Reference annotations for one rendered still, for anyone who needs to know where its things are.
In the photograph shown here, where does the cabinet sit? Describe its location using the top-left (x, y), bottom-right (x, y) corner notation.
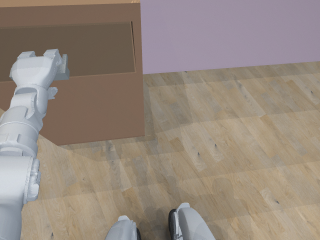
top-left (0, 0), bottom-right (145, 146)

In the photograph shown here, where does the left robot forearm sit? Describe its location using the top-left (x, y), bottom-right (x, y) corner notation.
top-left (0, 84), bottom-right (49, 159)

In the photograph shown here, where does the left robot shin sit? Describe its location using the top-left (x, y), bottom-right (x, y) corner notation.
top-left (118, 215), bottom-right (130, 221)

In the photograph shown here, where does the left robot thigh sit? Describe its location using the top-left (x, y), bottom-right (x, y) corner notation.
top-left (104, 219), bottom-right (137, 240)

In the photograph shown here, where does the left robot upper arm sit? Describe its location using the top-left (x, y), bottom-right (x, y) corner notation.
top-left (0, 155), bottom-right (41, 240)

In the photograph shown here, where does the handle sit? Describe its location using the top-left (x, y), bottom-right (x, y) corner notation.
top-left (9, 54), bottom-right (70, 81)

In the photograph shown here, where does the drawer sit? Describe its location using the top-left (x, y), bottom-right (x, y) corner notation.
top-left (0, 21), bottom-right (135, 82)

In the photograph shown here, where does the left robot hand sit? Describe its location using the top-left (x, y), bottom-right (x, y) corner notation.
top-left (11, 49), bottom-right (63, 100)

